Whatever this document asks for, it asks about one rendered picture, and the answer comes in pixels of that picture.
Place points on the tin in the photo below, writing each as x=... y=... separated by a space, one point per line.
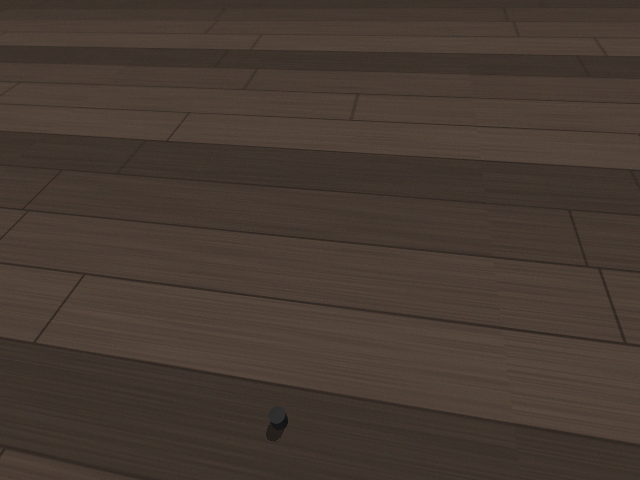
x=278 y=418

